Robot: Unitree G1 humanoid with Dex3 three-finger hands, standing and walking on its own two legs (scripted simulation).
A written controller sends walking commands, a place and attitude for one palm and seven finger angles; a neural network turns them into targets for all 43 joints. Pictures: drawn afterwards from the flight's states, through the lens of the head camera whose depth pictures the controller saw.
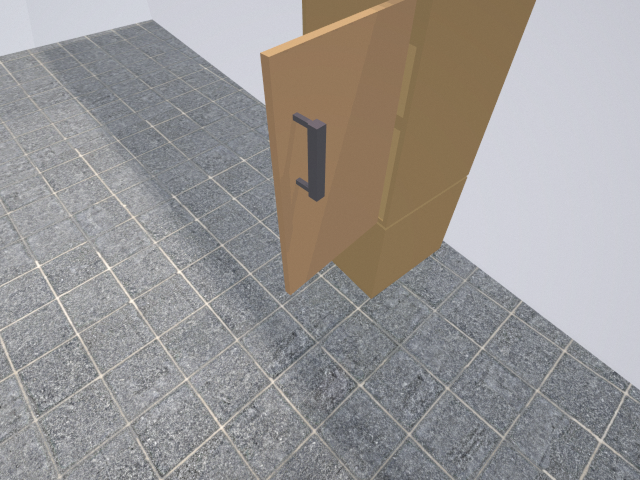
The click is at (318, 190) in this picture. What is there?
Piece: cupboard door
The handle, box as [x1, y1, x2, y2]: [293, 112, 325, 201]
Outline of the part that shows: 296,112 293,114 293,119 307,128 308,138 308,181 306,182 299,177 296,179 296,183 308,192 309,196 316,201 324,195 325,123 317,119 312,121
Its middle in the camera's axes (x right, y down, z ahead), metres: -0.02 -0.14 +0.66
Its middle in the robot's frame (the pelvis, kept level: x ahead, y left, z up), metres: +0.60 +0.06 +0.06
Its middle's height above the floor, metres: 0.84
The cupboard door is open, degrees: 97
